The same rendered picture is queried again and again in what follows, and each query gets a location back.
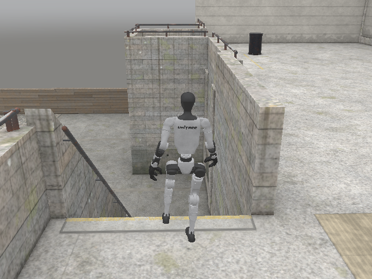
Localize left robot forearm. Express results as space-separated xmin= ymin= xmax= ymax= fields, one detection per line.
xmin=151 ymin=141 xmax=164 ymax=167

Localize humanoid robot head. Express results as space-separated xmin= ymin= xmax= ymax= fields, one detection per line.
xmin=178 ymin=92 xmax=197 ymax=120

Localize right robot forearm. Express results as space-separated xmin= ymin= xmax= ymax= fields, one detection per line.
xmin=208 ymin=141 xmax=217 ymax=159

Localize right robot hand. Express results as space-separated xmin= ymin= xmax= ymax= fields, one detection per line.
xmin=204 ymin=156 xmax=218 ymax=167

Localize left robot hand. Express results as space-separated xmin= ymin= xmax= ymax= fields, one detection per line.
xmin=149 ymin=165 xmax=162 ymax=181

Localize robot left upper arm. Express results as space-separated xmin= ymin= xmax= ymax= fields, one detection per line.
xmin=159 ymin=117 xmax=176 ymax=150

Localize robot right upper arm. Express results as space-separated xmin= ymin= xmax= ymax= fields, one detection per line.
xmin=199 ymin=117 xmax=214 ymax=149

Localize left robot shin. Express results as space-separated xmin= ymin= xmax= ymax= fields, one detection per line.
xmin=164 ymin=179 xmax=173 ymax=216

